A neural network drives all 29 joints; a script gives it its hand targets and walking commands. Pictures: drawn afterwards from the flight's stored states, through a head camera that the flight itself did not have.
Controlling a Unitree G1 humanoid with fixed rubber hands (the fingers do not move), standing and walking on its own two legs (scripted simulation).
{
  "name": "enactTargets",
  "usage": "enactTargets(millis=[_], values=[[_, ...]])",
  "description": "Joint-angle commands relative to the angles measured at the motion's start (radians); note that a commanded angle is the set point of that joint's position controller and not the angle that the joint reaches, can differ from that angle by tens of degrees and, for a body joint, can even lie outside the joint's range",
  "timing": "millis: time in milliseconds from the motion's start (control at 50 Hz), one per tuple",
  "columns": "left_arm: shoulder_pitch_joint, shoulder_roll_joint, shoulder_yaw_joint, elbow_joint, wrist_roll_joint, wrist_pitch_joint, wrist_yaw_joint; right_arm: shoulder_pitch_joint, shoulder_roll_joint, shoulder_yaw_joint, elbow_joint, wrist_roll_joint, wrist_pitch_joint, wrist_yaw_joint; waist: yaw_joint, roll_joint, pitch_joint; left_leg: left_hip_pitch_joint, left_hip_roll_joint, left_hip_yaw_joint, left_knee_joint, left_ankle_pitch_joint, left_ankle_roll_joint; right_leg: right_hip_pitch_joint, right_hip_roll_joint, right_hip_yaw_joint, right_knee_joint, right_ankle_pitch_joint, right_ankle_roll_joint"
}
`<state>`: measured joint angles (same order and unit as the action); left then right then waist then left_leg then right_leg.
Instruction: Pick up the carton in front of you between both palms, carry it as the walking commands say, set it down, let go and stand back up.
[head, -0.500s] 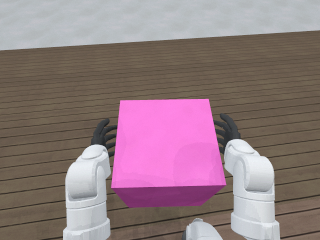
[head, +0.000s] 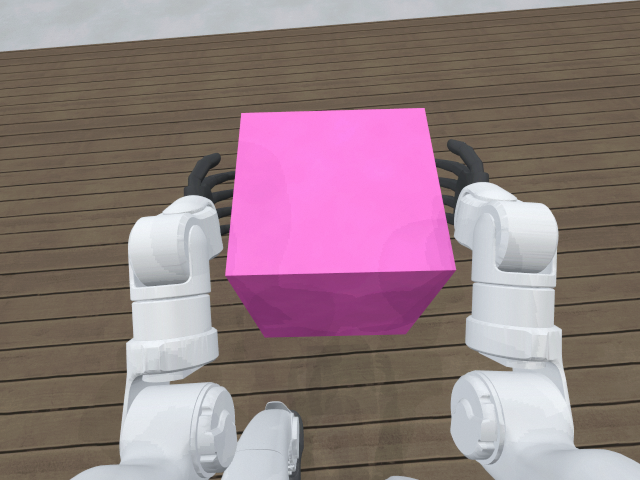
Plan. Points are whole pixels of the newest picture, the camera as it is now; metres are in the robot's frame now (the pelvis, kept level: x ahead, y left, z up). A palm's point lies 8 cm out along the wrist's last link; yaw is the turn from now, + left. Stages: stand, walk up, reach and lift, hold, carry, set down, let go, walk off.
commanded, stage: carry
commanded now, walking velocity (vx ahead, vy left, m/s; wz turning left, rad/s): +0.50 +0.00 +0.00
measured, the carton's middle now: (334, 237) +0.39 +0.01 +0.02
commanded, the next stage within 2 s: none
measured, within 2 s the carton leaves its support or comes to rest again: neither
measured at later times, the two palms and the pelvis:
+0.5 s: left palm (254, 59) +0.73 +0.15 +0.04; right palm (434, 55) +0.72 -0.15 +0.05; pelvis +0.36 +0.02 -0.06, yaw +0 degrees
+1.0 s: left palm out of the picture +1.02 +0.18 -0.01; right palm out of the picture +1.05 -0.12 -0.01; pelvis +0.68 +0.01 -0.11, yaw +1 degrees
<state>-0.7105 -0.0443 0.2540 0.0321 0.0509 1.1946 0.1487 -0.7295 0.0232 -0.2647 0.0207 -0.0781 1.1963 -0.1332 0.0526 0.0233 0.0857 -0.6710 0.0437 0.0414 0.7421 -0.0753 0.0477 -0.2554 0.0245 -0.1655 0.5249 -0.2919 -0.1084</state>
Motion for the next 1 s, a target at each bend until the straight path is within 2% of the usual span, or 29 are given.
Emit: enactTargets(millis=[0,40,60,80,100,120,140,160,180,200,220,280,360,420,460,500,520,540,560,580,600,620,640,660,720,800,840,920,980], values=[[-0.702,-1.072,-0.710,-0.171,-0.436,-0.013,-0.261,-0.621,1.084,0.702,-0.096,0.375,-0.009,0.194,0.045,-0.139,-0.535,0.073,-0.051,0.069,-0.235,0.219,0.001,0.453,-0.166,0.130,0.006,0.621,-0.060],[-0.659,-1.055,-0.742,-0.157,-0.422,-0.015,-0.261,-0.589,1.062,0.716,-0.094,0.376,-0.002,0.214,0.027,-0.133,-0.511,0.199,-0.048,0.066,-0.325,0.316,0.023,0.405,-0.163,0.109,0.076,0.580,-0.046],[-0.643,-1.048,-0.755,-0.138,-0.421,-0.013,-0.262,-0.566,1.043,0.716,-0.071,0.372,0.001,0.223,0.009,-0.099,-0.505,0.284,-0.079,0.103,-0.372,0.345,0.025,0.391,-0.131,0.073,0.140,0.634,-0.021],[-0.635,-1.037,-0.763,-0.119,-0.422,-0.011,-0.264,-0.533,1.027,0.709,-0.044,0.370,0.005,0.233,-0.035,-0.071,-0.515,0.440,-0.085,0.126,-0.426,0.396,0.024,0.326,-0.106,0.031,0.267,0.646,0.010],[-0.629,-1.023,-0.767,-0.099,-0.419,-0.010,-0.266,-0.507,1.005,0.699,-0.022,0.368,0.009,0.245,-0.076,-0.020,-0.529,0.615,-0.021,0.078,-0.389,0.484,0.011,0.183,-0.072,0.024,0.404,0.485,0.029],[-0.621,-1.011,-0.762,-0.077,-0.412,-0.006,-0.266,-0.491,0.979,0.679,0.005,0.370,0.016,0.256,-0.079,0.100,-0.566,0.812,0.133,-0.085,-0.203,0.891,-0.006,-0.026,-0.020,0.044,0.558,0.031,0.037],[-0.644,-1.034,-0.756,-0.051,-0.429,0.009,-0.263,-0.501,0.939,0.660,0.054,0.349,0.017,0.258,-0.103,0.309,-0.675,1.150,0.321,-0.389,-0.113,0.997,0.211,-0.381,0.067,0.124,0.784,-0.315,0.072],[-0.631,-1.016,-0.741,-0.057,-0.422,0.013,-0.259,-0.466,0.961,0.658,0.086,0.369,0.016,0.264,-0.141,0.312,-0.730,1.162,0.363,-0.513,-0.177,0.653,0.301,-0.497,0.046,0.168,0.924,-0.337,0.070],[-0.672,-1.026,-0.738,-0.080,-0.424,0.012,-0.256,-0.487,1.005,0.671,0.063,0.396,0.012,0.272,-0.138,0.209,-0.673,1.082,0.307,-0.493,-0.225,0.470,0.278,-0.542,0.009,0.189,0.885,-0.291,0.056],[-0.705,-1.045,-0.733,-0.095,-0.427,0.005,-0.250,-0.552,1.048,0.687,0.018,0.428,0.008,0.280,-0.130,0.081,-0.625,0.991,0.277,-0.447,-0.249,0.438,0.232,-0.538,-0.019,0.193,0.801,-0.217,0.057],[-0.724,-1.061,-0.723,-0.113,-0.421,-0.003,-0.243,-0.620,1.089,0.710,-0.026,0.460,0.003,0.285,-0.118,0.037,-0.594,0.922,0.262,-0.407,-0.262,0.477,0.209,-0.526,-0.034,0.189,0.735,-0.165,0.060],[-0.700,-1.088,-0.722,-0.133,-0.405,-0.021,-0.220,-0.709,1.143,0.752,-0.103,0.520,-0.015,0.282,-0.103,0.040,-0.591,0.827,0.219,-0.299,-0.264,0.530,0.167,-0.460,-0.046,0.167,0.594,-0.095,0.064],[-0.632,-1.067,-0.728,-0.141,-0.371,-0.040,-0.198,-0.663,1.131,0.767,-0.122,0.520,-0.029,0.273,-0.128,0.077,-0.591,0.861,0.150,-0.182,-0.230,0.741,0.143,-0.493,-0.023,0.112,0.386,0.118,0.066],[-0.618,-1.026,-0.734,-0.169,-0.353,-0.044,-0.193,-0.625,1.109,0.781,-0.126,0.512,-0.035,0.273,-0.155,0.066,-0.558,0.842,0.058,-0.087,-0.199,0.713,0.108,-0.406,0.031,0.034,0.117,0.343,0.067],[-0.588,-0.996,-0.733,-0.164,-0.342,-0.037,-0.196,-0.582,1.087,0.780,-0.104,0.500,-0.034,0.272,-0.164,0.076,-0.535,0.796,0.035,-0.054,-0.166,0.619,0.095,-0.282,0.052,0.017,-0.038,0.497,0.054],[-0.548,-0.961,-0.723,-0.130,-0.329,-0.029,-0.207,-0.542,1.069,0.778,-0.058,0.489,-0.032,0.273,-0.134,0.074,-0.527,0.745,0.031,-0.035,-0.048,0.565,0.079,-0.131,0.050,0.020,-0.121,0.603,0.029],[-0.529,-0.946,-0.712,-0.106,-0.321,-0.025,-0.213,-0.531,1.060,0.777,-0.028,0.487,-0.030,0.276,-0.098,0.058,-0.540,0.705,0.024,-0.006,0.055,0.547,0.059,-0.018,0.044,0.018,-0.168,0.636,0.022],[-0.523,-0.931,-0.696,-0.088,-0.313,-0.022,-0.221,-0.528,1.053,0.775,0.006,0.488,-0.030,0.279,-0.045,0.037,-0.554,0.616,0.012,0.024,0.190,0.454,0.037,0.131,0.005,0.040,-0.190,0.682,0.019],[-0.516,-0.908,-0.672,-0.063,-0.305,-0.018,-0.230,-0.542,1.041,0.769,0.034,0.488,-0.030,0.282,-0.007,-0.045,-0.569,0.447,-0.023,0.036,0.355,0.128,0.023,0.300,-0.119,0.149,-0.098,0.915,0.031],[-0.527,-0.880,-0.647,-0.024,-0.303,-0.013,-0.236,-0.548,1.061,0.756,0.073,0.482,-0.020,0.283,-0.019,-0.237,-0.623,0.181,-0.110,0.011,0.507,-0.492,0.002,0.563,-0.319,0.400,0.103,1.328,-0.033],[-0.525,-0.868,-0.637,0.008,-0.304,-0.011,-0.240,-0.545,1.064,0.727,0.098,0.473,-0.012,0.278,0.015,-0.325,-0.727,-0.062,-0.148,-0.054,0.764,-0.592,-0.029,0.736,-0.460,0.657,0.079,1.021,-0.238],[-0.519,-0.933,-0.652,0.021,-0.340,-0.013,-0.251,-0.555,1.053,0.717,0.077,0.460,-0.012,0.272,0.027,-0.217,-0.736,-0.088,-0.090,-0.087,0.760,-0.546,0.003,0.655,-0.419,0.709,0.002,0.544,-0.255],[-0.579,-0.986,-0.668,-0.018,-0.371,-0.017,-0.263,-0.597,1.079,0.713,0.055,0.457,-0.016,0.267,0.017,-0.121,-0.640,-0.095,-0.063,-0.090,0.673,-0.468,0.015,0.504,-0.351,0.664,-0.060,0.374,-0.202],[-0.650,-1.036,-0.712,-0.087,-0.417,-0.020,-0.268,-0.586,1.092,0.704,0.038,0.445,-0.018,0.258,-0.008,-0.047,-0.582,-0.072,-0.039,-0.090,0.587,-0.397,0.008,0.391,-0.313,0.605,-0.092,0.382,-0.163],[-0.753,-1.124,-0.755,-0.147,-0.492,-0.036,-0.274,-0.609,1.121,0.704,-0.024,0.429,-0.039,0.228,-0.030,-0.069,-0.561,0.014,-0.020,-0.071,0.418,-0.324,-0.014,0.258,-0.274,0.491,-0.108,0.498,-0.090],[-0.689,-1.119,-0.768,-0.164,-0.499,-0.054,-0.271,-0.529,1.117,0.720,-0.040,0.395,-0.064,0.202,0.005,-0.126,-0.599,-0.077,-0.019,-0.026,0.276,-0.165,-0.016,0.390,-0.232,0.362,-0.038,0.865,-0.058],[-0.656,-1.107,-0.773,-0.170,-0.493,-0.061,-0.272,-0.511,1.103,0.733,-0.061,0.384,-0.072,0.195,0.022,-0.133,-0.599,-0.106,-0.031,-0.001,0.197,-0.069,-0.012,0.435,-0.197,0.319,-0.018,0.949,-0.051],[-0.623,-1.060,-0.787,-0.196,-0.485,-0.064,-0.272,-0.513,1.051,0.755,-0.120,0.374,-0.073,0.187,0.059,-0.113,-0.559,-0.071,-0.092,0.062,-0.075,0.127,-0.004,0.476,-0.115,0.248,0.036,0.941,-0.045],[-0.572,-1.010,-0.783,-0.158,-0.472,-0.053,-0.271,-0.477,0.985,0.742,-0.111,0.357,-0.051,0.191,0.064,-0.120,-0.531,0.109,-0.120,0.080,-0.280,0.306,0.027,0.403,-0.095,0.203,0.117,0.815,-0.034]])
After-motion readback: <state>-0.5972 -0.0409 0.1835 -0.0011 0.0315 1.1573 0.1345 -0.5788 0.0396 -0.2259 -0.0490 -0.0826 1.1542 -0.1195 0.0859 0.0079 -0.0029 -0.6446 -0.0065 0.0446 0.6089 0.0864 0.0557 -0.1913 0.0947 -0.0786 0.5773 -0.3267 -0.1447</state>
